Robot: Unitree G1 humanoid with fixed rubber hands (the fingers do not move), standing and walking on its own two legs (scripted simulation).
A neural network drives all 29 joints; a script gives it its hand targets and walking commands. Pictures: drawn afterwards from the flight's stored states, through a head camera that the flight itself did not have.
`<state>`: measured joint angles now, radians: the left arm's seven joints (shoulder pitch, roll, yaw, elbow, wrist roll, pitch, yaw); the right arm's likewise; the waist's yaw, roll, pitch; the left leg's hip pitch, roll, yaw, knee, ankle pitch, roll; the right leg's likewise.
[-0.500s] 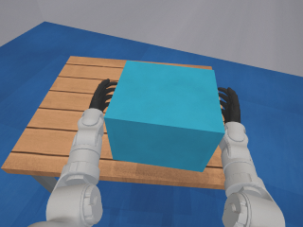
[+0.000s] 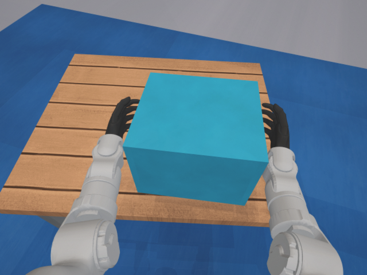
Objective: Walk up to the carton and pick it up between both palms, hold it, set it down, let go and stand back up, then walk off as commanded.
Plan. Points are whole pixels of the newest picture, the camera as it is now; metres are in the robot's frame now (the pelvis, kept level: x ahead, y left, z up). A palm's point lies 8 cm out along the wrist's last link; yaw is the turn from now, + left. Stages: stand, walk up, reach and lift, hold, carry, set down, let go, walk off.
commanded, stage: set down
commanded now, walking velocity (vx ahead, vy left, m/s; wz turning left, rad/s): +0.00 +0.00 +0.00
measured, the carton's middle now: (196, 137) +0.43 -0.02 +0.01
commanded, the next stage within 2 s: none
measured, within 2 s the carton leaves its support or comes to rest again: rests again in 1.38 s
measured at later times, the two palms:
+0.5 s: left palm (118, 142) +0.40 +0.17 +0.02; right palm (271, 149) +0.39 -0.19 +0.04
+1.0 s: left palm (118, 143) +0.40 +0.17 +0.02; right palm (270, 152) +0.38 -0.19 +0.03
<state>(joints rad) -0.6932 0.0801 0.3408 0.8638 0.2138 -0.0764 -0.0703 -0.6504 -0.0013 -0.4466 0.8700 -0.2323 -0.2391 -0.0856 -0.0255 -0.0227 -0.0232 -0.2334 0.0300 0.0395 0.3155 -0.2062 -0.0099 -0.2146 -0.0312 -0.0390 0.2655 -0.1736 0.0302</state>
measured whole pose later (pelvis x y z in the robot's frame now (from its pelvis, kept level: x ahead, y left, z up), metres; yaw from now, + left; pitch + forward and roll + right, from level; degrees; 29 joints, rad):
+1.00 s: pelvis -0.03 +0.01 -0.01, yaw -1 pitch +18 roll -1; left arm -0.91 0.19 0.26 1.46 0.06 -0.49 0.00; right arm -0.79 -0.05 -0.53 1.13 -0.29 -0.42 -0.09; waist -0.02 0.03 -0.13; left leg -0.56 0.04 0.06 0.44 -0.20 0.00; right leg -0.53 -0.04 -0.04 0.37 -0.15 0.03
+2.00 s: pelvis -0.03 +0.00 -0.02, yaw -1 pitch +21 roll -1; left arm -0.95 0.21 0.39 1.46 0.16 -0.53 -0.02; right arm -0.83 -0.04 -0.57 1.19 -0.30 -0.47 -0.08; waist -0.03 0.00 -0.13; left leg -0.65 0.05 0.06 0.50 -0.21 0.00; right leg -0.63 -0.03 -0.05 0.43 -0.17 0.03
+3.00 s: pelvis -0.07 -0.01 -0.04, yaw +0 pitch +18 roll -1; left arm -0.67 0.30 0.02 1.18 -0.25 -0.38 -0.08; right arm -0.58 -0.13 0.08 1.01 0.27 -0.38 -0.19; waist -0.03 0.01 -0.18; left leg -0.75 0.06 0.00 0.69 -0.26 -0.03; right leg -0.72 -0.01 -0.07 0.64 -0.24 0.00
